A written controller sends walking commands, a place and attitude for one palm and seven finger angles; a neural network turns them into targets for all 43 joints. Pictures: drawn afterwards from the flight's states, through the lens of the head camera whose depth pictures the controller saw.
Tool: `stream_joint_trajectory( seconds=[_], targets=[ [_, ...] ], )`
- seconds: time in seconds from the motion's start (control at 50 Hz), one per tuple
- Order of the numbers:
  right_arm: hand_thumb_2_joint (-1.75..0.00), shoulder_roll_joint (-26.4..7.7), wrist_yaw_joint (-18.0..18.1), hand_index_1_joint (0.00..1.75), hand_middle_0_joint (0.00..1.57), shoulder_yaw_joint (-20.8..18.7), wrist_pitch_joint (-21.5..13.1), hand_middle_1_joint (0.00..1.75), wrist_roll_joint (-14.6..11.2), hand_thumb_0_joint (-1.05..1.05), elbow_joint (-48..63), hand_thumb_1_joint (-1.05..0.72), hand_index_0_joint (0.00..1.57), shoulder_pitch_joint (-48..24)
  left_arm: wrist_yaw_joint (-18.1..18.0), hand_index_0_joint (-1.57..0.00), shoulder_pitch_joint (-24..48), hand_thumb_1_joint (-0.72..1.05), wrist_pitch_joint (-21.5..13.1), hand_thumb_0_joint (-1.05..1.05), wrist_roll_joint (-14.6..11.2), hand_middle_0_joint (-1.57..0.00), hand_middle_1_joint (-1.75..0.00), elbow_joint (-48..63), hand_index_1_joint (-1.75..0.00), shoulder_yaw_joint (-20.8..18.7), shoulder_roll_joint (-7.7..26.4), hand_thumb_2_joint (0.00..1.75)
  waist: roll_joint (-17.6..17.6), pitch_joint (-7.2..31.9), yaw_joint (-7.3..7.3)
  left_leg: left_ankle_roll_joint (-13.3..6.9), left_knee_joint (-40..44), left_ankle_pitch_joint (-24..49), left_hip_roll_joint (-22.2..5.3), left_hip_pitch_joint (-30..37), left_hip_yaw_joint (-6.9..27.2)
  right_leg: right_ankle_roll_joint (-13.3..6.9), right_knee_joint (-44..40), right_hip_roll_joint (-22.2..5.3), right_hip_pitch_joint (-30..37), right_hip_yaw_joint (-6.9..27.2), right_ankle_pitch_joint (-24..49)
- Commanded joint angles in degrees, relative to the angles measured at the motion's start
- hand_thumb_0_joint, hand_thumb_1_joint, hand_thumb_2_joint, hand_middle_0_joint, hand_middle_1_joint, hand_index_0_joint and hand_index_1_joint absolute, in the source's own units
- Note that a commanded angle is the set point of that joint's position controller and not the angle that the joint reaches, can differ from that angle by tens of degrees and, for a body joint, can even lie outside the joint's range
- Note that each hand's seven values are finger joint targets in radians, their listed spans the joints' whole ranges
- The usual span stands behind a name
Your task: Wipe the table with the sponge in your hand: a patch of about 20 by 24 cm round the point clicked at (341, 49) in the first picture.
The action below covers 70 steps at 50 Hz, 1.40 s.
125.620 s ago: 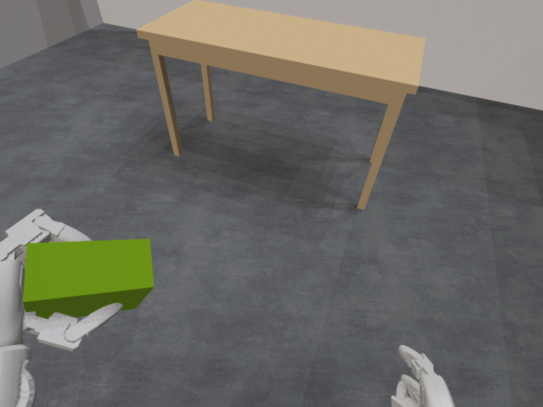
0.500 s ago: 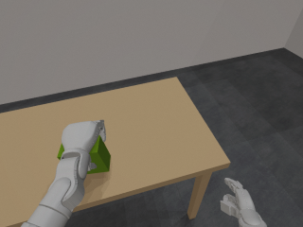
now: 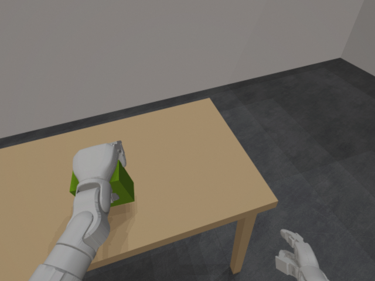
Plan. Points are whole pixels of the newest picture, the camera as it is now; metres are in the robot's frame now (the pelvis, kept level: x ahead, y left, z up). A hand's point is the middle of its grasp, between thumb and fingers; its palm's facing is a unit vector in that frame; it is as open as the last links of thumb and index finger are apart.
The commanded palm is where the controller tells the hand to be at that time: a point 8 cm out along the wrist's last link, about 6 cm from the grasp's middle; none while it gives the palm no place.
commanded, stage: move the sponge above the wiping area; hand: left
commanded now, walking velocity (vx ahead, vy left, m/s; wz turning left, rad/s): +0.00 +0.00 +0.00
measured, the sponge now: (108, 189) +0.30 +0.25 +0.02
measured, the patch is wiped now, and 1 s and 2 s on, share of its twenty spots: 0.00 0.00 0.00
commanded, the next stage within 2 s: none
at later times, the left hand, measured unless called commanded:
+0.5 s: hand (96, 174) +0.30 +0.25 +0.08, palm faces +0.09 -0.05 -0.99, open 9.8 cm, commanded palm +0.27 +0.24 +0.12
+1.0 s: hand (98, 172) +0.31 +0.25 +0.08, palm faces +0.09 -0.07 -0.99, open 9.7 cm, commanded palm +0.27 +0.24 +0.12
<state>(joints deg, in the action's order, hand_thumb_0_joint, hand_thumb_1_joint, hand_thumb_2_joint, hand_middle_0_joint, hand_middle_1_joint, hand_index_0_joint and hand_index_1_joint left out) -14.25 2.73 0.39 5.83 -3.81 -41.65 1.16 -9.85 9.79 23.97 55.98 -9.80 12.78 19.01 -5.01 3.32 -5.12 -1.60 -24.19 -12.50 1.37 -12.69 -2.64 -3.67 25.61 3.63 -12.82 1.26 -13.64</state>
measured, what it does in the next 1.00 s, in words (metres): stands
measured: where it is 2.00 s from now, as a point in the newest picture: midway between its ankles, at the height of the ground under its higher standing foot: outside the picture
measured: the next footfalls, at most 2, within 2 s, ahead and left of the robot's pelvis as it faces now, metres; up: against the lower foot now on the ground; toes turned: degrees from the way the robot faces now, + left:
none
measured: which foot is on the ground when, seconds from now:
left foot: down 0.00-1.00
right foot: down 0.00-1.00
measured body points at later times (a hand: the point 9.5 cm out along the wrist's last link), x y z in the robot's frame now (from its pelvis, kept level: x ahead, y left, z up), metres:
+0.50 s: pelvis -0.01 +0.00 +0.00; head -0.02 -0.04 +0.45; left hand +0.29 +0.25 +0.14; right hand +0.24 -0.19 -0.09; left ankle +0.00 +0.10 -0.74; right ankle +0.00 -0.08 -0.74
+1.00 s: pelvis +0.00 +0.00 +0.00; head -0.01 -0.04 +0.45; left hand +0.30 +0.25 +0.13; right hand +0.23 -0.20 -0.10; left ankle +0.00 +0.10 -0.74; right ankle +0.00 -0.08 -0.74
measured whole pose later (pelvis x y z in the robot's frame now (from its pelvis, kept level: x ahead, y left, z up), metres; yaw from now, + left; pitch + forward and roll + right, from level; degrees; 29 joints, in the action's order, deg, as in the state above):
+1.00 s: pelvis +0.00 +0.00 +0.00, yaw +0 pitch +0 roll +0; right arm -13.7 2.5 1.6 7.5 -5.0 -42.4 -0.2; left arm -9.4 13.2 31.6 54.0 -13.5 12.7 19.1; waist -4.9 3.3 -4.5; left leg -1.9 -23.1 -11.8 1.8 -11.9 -2.2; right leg -3.3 24.4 3.3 -11.8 1.1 -13.0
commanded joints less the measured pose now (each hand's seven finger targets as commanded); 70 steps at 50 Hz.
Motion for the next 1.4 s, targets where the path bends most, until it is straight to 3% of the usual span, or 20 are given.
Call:
stream_joint_trajectory(
  seconds=[0.0, 0.08, 0.16, 0.26, 0.36, 0.46, 0.52, 0.62, 0.72, 0.76, 0.78, 0.84, 0.92, 0.98, 1.04, 1.1, 1.16, 1.2, 1.3, 1.38],
  targets=[
    [-0.9, -6.5, -0.5, 0.3, 0.2, -0.6, -1.4, 0.3, -1.2, 0.0, 11.0, -0.9, 0.2, -16.2, -1.2, -1.2, 11.9, 0.1, 10.5, 0.0, -0.8, -1.2, -1.6, 5.3, -1.6, -6.0, 9.4, 1.3, 8.5, 11.1, -1.37, -0.3, 1.9, 13.2, 0.4, 3.3, 4.7, -0.6, -4.2, -3.4, 7.2, 6.5, 16.3],
    [-0.9, -7.2, 0.3, 0.3, 0.2, -0.1, -0.5, 0.3, -1.6, 0.0, 12.4, -0.9, 0.2, -15.9, 5.3, -1.2, 14.5, 0.1, 12.9, 0.0, -0.9, -1.2, -1.6, 6.1, -1.6, -1.8, 8.9, 1.3, 8.6, 9.8, 1.21, -1.7, 1.6, 11.2, 1.3, 3.3, 5.0, -0.1, -4.7, -3.4, 6.8, 6.4, 14.9],
    [-0.9, -6.3, 1.2, 0.3, 0.2, -0.4, -1.9, 0.3, 0.0, 0.0, 13.3, -0.9, 0.2, -13.6, 8.6, -1.2, 22.7, 0.1, 3.1, 0.0, 0.1, -1.2, -1.6, 17.9, -1.6, -2.3, 11.9, 1.3, 3.8, 16.1, 1.82, -2.7, 0.0, 14.0, 1.5, 8.1, 5.8, -0.6, -4.1, -3.2, 7.3, 7.5, 18.1],
    [-0.9, -5.0, 1.7, 0.3, 0.2, -1.2, -4.6, 0.3, 1.7, 0.0, 11.0, -0.9, 0.2, -10.5, 3.0, -1.2, 23.9, 0.1, -7.3, 0.0, 3.8, -1.2, -1.6, 20.6, -1.6, -6.4, 14.0, 1.3, -2.2, 16.2, -0.05, -1.3, -0.3, 16.0, 0.0, 11.2, 7.4, -2.3, -3.9, -2.1, 2.8, 8.1, 15.2],
    [-0.9, -5.9, 1.5, 0.3, 0.2, -1.1, -3.4, 0.3, 0.0, 0.0, 8.5, -0.9, 0.2, -12.8, -3.4, -1.2, 21.1, 0.1, -0.4, 0.0, 2.8, -1.2, -1.6, 7.5, -1.6, -12.4, 16.0, 1.3, 5.1, 11.5, -1.13, 0.1, 2.1, 10.7, -0.2, 5.6, 6.7, -1.9, -5.4, -2.2, 3.1, 7.6, 9.6],
    [-0.9, -6.6, 0.8, 0.3, 0.2, -0.1, -1.2, 0.3, -1.2, 0.0, 9.6, -0.9, 0.2, -17.0, -0.4, -1.2, 17.0, 0.1, 10.2, 0.0, 0.2, -1.2, -1.6, 0.2, -1.6, -6.4, 11.0, 1.3, 5.9, 10.1, -1.11, 0.0, 3.7, 8.4, 0.7, 3.7, 5.5, -0.8, -6.1, -3.1, 5.0, 6.1, 7.2],
    [-0.9, -6.7, 0.8, 0.3, 0.2, 0.4, -0.3, 0.3, -1.7, 0.0, 11.4, -0.9, 0.2, -16.2, 4.6, -1.2, 19.4, 0.1, 12.0, 0.0, -0.3, -1.2, -1.6, 0.8, -1.6, -0.9, 8.0, 1.3, 6.3, 9.9, 1.0, -0.9, 2.9, 8.9, 1.0, 3.6, 5.5, -0.4, -5.8, -3.5, 4.9, 5.2, 9.5],
    [-0.9, -6.3, 1.2, 0.3, 0.2, -0.1, -1.5, 0.3, -0.4, 0.0, 12.8, -0.9, 0.2, -12.5, 9.1, -1.2, 23.3, 0.1, 2.0, 0.0, 0.0, -1.2, -1.6, 9.7, -1.6, -1.9, 10.5, 1.3, 5.2, 15.4, 1.73, -2.5, 0.9, 11.3, 1.3, 6.4, 6.0, -0.5, -4.6, -3.3, 6.3, 6.3, 14.0],
    [-0.9, -5.1, 1.7, 0.3, 0.2, -1.4, -4.4, 0.3, 1.0, 0.0, 11.1, -0.9, 0.2, -9.3, 2.5, -1.2, 27.4, 0.1, -8.4, 0.0, 3.1, -1.2, -1.6, 17.0, -1.6, -6.1, 13.0, 1.3, -0.3, 17.0, 0.35, -1.3, 0.6, 14.5, -0.6, 10.4, 8.0, -1.8, -3.0, -2.2, 2.4, 6.4, 13.1],
    [-0.9, -5.8, 1.4, 0.3, 0.2, -2.0, -4.6, 0.3, 1.2, 0.0, 10.3, -0.9, 0.2, -9.7, -1.3, -1.2, 24.5, 0.1, -7.3, 0.0, 4.4, -1.2, -1.6, 16.7, -1.6, -11.1, 16.8, 1.3, -1.2, 17.7, -1.62, 0.1, 0.8, 16.3, -0.9, 10.2, 8.9, -2.6, -2.7, -1.4, 2.6, 7.1, 12.9],
    [-0.9, -5.1, 1.1, 0.3, 0.2, -1.9, -4.7, 0.3, 0.8, 0.0, 10.6, -0.9, 0.2, -10.3, -2.8, -1.2, 24.1, 0.1, -6.2, 0.0, 3.9, -1.2, -1.6, 16.6, -1.6, -8.2, 12.4, 1.3, -1.5, 17.5, -1.13, 0.6, 0.9, 17.1, -1.3, 9.5, 8.1, -2.2, -2.0, -1.9, 2.7, 5.4, 13.5],
    [-0.9, -5.9, 0.5, 0.3, 0.2, -1.8, -3.8, 0.3, -0.2, 0.0, 9.4, -0.9, 0.2, -12.5, -4.7, -1.2, 19.9, 0.1, -0.1, 0.0, 1.0, -1.2, -1.6, 9.4, -1.6, -9.4, 12.0, 1.3, 4.4, 14.9, -1.64, 0.6, 1.6, 14.3, -1.1, 6.9, 6.7, -1.5, -3.5, -2.3, 3.7, 5.3, 12.8],
    [-0.9, -6.6, 0.2, 0.3, 0.2, -0.6, -1.4, 0.3, -1.2, 0.0, 9.9, -0.9, 0.2, -15.7, -1.7, -1.2, 15.2, 0.1, 9.0, 0.0, -1.0, -1.2, -1.6, 3.2, -1.6, -5.7, 9.1, 1.3, 9.0, 11.0, -1.09, 0.0, 2.8, 11.7, 0.0, 4.1, 5.2, -0.5, -5.2, -3.1, 5.9, 5.5, 12.6],
    [-0.9, -7.0, -0.1, 0.3, 0.2, 0.2, -0.2, 0.3, -1.8, 0.0, 11.2, -0.9, 0.2, -16.6, 2.6, -1.2, 15.0, 0.1, 13.5, 0.0, -0.6, -1.2, -1.6, 1.9, -1.6, -1.9, 7.7, 1.3, 7.4, 9.9, -0.02, -0.7, 2.8, 11.6, 0.7, 3.6, 5.3, -0.4, -5.0, -3.3, 6.4, 5.3, 13.5],
    [-0.9, -7.0, 0.1, 0.3, 0.2, 0.1, -0.2, 0.3, -1.4, 0.0, 12.7, -0.9, 0.2, -15.1, 6.9, -1.2, 17.5, 0.1, 11.4, 0.0, -0.3, -1.2, -1.6, 6.0, -1.6, -1.3, 9.4, 1.3, 7.2, 12.5, 1.16, -1.9, 1.4, 12.7, 1.2, 4.7, 5.6, -0.3, -4.3, -3.3, 7.0, 5.7, 16.2],
    [-0.9, -6.2, 1.0, 0.3, 0.2, -0.2, -1.3, 0.3, -0.3, 0.0, 13.0, -0.9, 0.2, -13.1, 8.3, -1.2, 22.6, 0.1, 3.4, 0.0, 0.0, -1.2, -1.6, 13.7, -1.6, -3.2, 12.0, 1.3, 5.3, 16.4, 1.52, -2.7, 0.4, 14.0, 1.2, 7.5, 6.0, -0.6, -4.1, -3.3, 8.0, 6.5, 17.9],
    [-0.9, -5.6, 1.5, 0.3, 0.2, -0.9, -3.1, 0.3, 1.2, 0.0, 12.0, -0.9, 0.2, -11.1, 5.6, -1.2, 24.3, 0.1, -4.7, 0.0, 2.2, -1.2, -1.6, 20.4, -1.6, -7.5, 16.0, 1.3, -0.1, 19.1, 0.24, -2.1, -0.3, 17.7, 0.4, 10.9, 6.9, -1.7, -3.4, -2.6, 7.5, 7.9, 20.4],
    [-0.9, -5.0, 1.4, 0.3, 0.2, -1.1, -3.9, 0.3, 1.4, 0.0, 11.0, -0.9, 0.2, -10.4, 2.6, -1.2, 23.5, 0.1, -6.7, 0.0, 3.5, -1.2, -1.6, 19.2, -1.6, -7.1, 14.0, 1.3, -1.1, 16.6, 0.06, -1.1, -0.3, 18.8, -0.3, 11.0, 7.4, -2.1, -3.2, -2.3, 4.3, 7.0, 18.8],
    [-0.9, -5.5, 0.6, 0.3, 0.2, -1.4, -3.6, 0.3, -0.1, 0.0, 9.7, -0.9, 0.2, -12.8, -2.4, -1.2, 22.1, 0.1, -0.7, 0.0, 2.7, -1.2, -1.6, 11.5, -1.6, -7.2, 11.1, 1.3, 2.4, 14.3, -0.81, 0.4, 1.5, 15.0, -0.9, 8.0, 7.2, -1.8, -3.7, -2.2, 3.2, 5.2, 13.3],
    [-0.9, -6.1, -0.2, 0.3, 0.2, -0.5, -1.5, 0.3, -1.1, 0.0, 10.0, -0.9, 0.2, -15.9, -0.9, -1.2, 17.3, 0.1, 8.1, 0.0, -0.1, -1.2, -1.6, 5.0, -1.6, -4.2, 7.8, 1.3, 5.9, 12.8, -0.76, 0.4, 2.9, 13.2, -0.2, 5.4, 6.1, -1.0, -4.5, -2.9, 5.8, 4.4, 13.1]
  ],
)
